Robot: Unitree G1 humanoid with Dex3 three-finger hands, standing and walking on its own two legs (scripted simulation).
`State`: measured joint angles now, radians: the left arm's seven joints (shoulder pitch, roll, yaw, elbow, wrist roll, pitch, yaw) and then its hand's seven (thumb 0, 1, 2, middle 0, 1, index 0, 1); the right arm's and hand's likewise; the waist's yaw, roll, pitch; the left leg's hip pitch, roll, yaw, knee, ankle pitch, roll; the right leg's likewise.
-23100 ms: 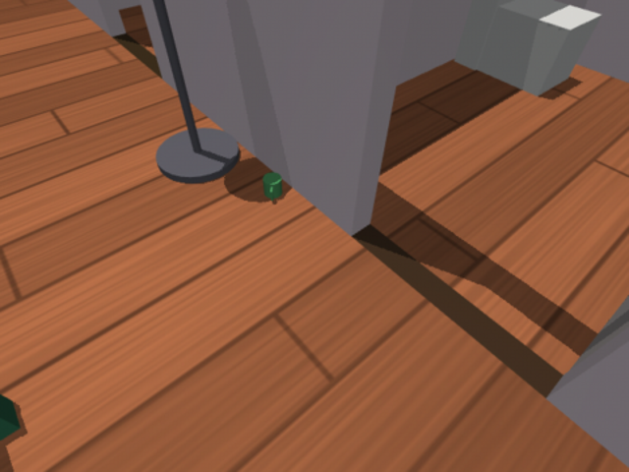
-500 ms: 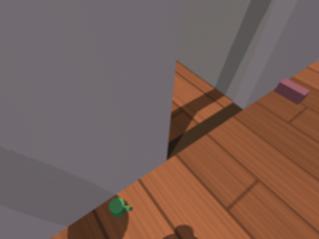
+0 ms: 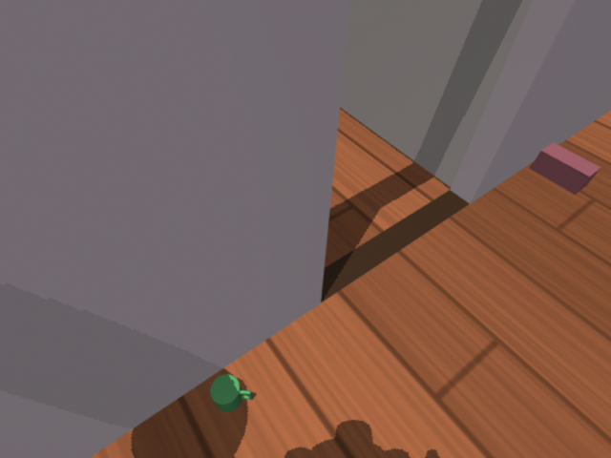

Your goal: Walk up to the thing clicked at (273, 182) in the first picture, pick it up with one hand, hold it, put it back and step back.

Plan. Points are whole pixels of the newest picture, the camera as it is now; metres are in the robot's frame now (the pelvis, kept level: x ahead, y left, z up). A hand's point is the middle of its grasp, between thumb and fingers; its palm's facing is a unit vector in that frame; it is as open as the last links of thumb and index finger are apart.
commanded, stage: stand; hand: left
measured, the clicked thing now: (232, 393) +0.41 +0.23 -0.74
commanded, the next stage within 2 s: none
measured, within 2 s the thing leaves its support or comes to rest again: neither
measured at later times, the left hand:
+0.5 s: hand out of the picture +0.08 +0.25 -0.15, palm faces -0.05 -0.94 -0.35, open 7.4 cm
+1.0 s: hand out of the picture +0.07 +0.25 -0.16, palm faces -0.05 -0.94 -0.35, open 7.4 cm
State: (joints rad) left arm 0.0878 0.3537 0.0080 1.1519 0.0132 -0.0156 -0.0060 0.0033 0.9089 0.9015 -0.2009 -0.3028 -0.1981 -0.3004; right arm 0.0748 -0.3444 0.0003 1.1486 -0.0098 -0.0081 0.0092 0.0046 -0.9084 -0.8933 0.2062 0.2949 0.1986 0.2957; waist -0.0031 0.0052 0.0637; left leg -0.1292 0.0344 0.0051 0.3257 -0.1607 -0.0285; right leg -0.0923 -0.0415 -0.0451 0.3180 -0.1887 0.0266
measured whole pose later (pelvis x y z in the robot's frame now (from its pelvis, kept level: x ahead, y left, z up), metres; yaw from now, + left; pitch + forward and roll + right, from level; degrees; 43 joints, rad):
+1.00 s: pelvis +0.00 -0.01 +0.00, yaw -1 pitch -2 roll +0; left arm 0.11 0.36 0.00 1.13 0.01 -0.01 -0.01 0.00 0.91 0.90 -0.20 -0.30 -0.20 -0.30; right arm 0.11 -0.35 0.00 1.14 -0.01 -0.01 0.01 0.00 -0.91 -0.89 0.21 0.29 0.20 0.30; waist -0.01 0.00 0.06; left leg -0.12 0.05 0.01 0.32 -0.16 -0.04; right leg -0.10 -0.03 -0.04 0.33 -0.20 0.01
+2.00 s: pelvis +0.00 +0.00 +0.00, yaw -1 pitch -2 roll +0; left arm 0.12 0.36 0.00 1.12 0.02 -0.01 -0.01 0.00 0.91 0.90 -0.20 -0.30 -0.20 -0.30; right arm 0.11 -0.35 0.00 1.13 -0.01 0.00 0.01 0.00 -0.91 -0.89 0.21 0.29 0.20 0.30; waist -0.01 0.00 0.06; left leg -0.12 0.04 0.02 0.32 -0.17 -0.03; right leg -0.09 -0.03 -0.03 0.32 -0.20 0.02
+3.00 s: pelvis -0.01 +0.01 -0.10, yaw -1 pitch +18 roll -2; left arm 0.25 0.31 0.12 0.45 0.29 0.20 0.02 -0.01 -0.52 0.99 -0.07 -1.08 -0.06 -1.08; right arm 0.18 -0.23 -0.03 0.56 0.00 -0.14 -0.01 0.01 -0.90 -0.89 0.21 0.29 0.20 0.30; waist -0.03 0.01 -0.11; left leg -0.97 0.05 -0.03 1.18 -0.53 -0.02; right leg -0.91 -0.04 -0.03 1.14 -0.54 0.04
